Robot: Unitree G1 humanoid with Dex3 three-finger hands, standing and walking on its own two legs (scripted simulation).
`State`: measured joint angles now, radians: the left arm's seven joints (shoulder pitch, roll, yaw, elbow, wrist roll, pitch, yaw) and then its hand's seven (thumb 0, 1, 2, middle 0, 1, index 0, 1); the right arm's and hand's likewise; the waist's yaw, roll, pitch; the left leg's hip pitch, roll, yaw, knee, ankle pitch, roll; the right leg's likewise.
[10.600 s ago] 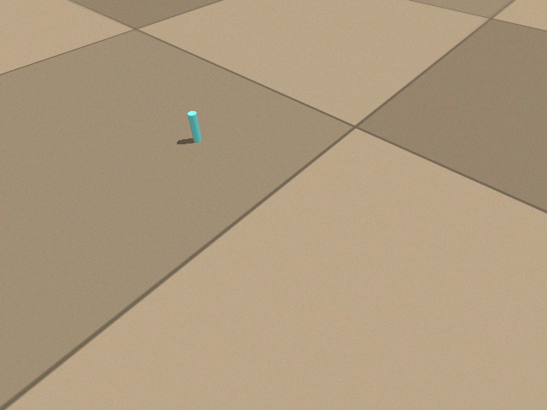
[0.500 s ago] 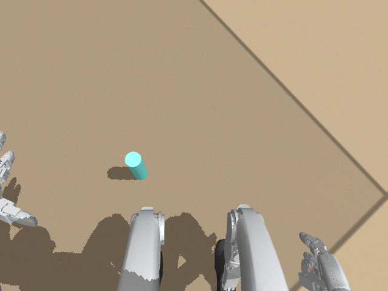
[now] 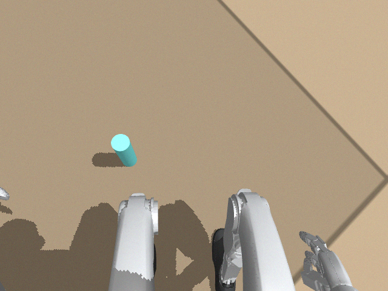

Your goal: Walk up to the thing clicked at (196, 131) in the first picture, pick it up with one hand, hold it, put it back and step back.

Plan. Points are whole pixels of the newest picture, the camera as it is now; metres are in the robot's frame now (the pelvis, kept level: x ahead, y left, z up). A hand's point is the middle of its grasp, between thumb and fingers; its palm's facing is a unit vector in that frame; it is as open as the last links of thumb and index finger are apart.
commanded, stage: go down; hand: left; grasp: from the side
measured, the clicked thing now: (125, 152) +0.47 +0.20 -0.34
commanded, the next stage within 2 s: approach in 0.86 s
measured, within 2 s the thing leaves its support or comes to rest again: neither
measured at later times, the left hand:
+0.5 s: hand out of the picture +0.39 +0.38 -0.04, palm faces +0.12 -0.99 -0.11, open 17.4 cm
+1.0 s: hand out of the picture +0.40 +0.39 -0.05, palm faces +0.11 -0.99 -0.10, open 17.4 cm
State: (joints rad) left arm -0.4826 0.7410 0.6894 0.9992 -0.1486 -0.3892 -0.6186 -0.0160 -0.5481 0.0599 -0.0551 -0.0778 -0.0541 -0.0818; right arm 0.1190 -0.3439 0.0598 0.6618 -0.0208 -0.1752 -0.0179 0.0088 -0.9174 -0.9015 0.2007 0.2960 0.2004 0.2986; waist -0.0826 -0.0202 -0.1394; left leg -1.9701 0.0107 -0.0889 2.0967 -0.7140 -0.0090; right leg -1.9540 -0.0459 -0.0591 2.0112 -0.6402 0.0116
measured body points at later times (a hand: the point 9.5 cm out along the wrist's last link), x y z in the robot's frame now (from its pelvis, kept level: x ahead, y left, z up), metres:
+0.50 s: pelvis -0.01 +0.00 -0.04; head +0.20 +0.06 +0.36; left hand +0.38 +0.43 -0.04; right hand +0.13 -0.28 -0.14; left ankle +0.07 +0.12 -0.40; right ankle +0.10 -0.13 -0.40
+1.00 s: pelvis -0.01 +0.00 -0.06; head +0.20 +0.07 +0.34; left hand +0.39 +0.44 -0.05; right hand +0.13 -0.28 -0.15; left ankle +0.07 +0.12 -0.40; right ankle +0.10 -0.13 -0.40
